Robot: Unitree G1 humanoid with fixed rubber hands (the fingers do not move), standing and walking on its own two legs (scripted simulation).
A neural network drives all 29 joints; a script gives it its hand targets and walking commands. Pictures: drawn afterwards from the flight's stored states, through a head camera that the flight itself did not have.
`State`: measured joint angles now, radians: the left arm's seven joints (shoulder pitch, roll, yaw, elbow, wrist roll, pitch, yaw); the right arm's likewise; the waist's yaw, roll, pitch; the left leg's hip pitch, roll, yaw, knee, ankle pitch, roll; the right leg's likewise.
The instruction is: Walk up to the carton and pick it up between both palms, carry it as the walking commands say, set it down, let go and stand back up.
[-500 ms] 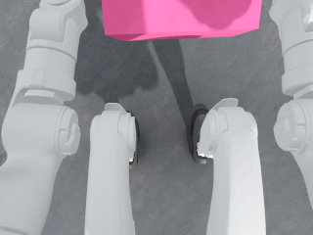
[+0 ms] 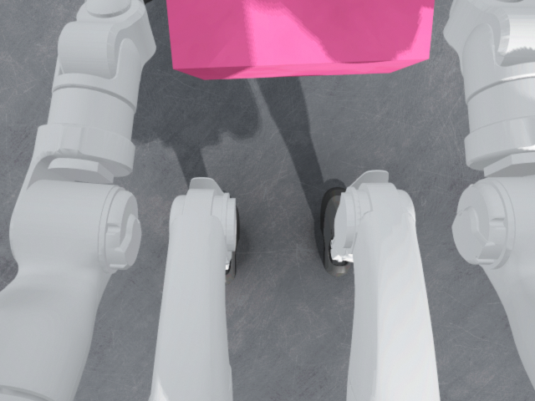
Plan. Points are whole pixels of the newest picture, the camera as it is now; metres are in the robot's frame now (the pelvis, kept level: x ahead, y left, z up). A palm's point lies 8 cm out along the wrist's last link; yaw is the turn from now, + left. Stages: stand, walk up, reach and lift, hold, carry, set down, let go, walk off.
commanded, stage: reach and lift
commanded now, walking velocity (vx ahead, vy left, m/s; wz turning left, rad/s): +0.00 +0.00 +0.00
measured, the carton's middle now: out of the picture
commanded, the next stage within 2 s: none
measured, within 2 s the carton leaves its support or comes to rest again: neither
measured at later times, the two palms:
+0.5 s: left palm out of the picture +0.54 +0.16 -0.02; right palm out of the picture +0.53 -0.20 -0.01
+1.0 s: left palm out of the picture +0.51 +0.16 +0.05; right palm out of the picture +0.51 -0.20 +0.06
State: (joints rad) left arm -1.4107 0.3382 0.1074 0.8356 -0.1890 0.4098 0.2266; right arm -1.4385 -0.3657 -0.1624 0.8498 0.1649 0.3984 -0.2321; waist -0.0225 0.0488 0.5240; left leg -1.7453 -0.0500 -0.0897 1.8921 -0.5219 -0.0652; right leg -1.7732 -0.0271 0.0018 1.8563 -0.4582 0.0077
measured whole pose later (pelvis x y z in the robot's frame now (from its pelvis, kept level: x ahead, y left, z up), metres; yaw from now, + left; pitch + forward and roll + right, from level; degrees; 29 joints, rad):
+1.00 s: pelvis -0.01 +0.00 +0.10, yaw +0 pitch +12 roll +0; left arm -1.25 0.29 0.11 0.80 -0.14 0.47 0.23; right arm -1.28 -0.30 -0.18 0.80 0.12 0.46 -0.24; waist -0.02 0.03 0.52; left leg -1.31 -0.04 -0.09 1.53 -0.43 -0.07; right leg -1.33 -0.02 0.00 1.50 -0.37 0.01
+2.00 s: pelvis +0.00 +0.01 +0.22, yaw +0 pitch +1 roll +0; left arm -1.00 0.20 0.11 0.76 -0.06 0.49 0.23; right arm -1.01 -0.19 -0.23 0.75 0.03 0.47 -0.24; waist -0.03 0.03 0.49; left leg -0.73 -0.03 -0.09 0.97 -0.26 -0.05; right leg -0.74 -0.02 0.00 0.94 -0.21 0.02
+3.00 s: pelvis +0.14 +0.01 +0.31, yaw +0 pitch +1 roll +0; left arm -0.30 -0.04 0.32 0.31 0.23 0.72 -0.10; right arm -0.25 0.04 -0.24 0.29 -0.23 0.72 0.07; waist -0.03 0.01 -0.13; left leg -0.19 0.00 -0.08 0.36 -0.18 -0.02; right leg -0.19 -0.02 0.00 0.31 -0.13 0.02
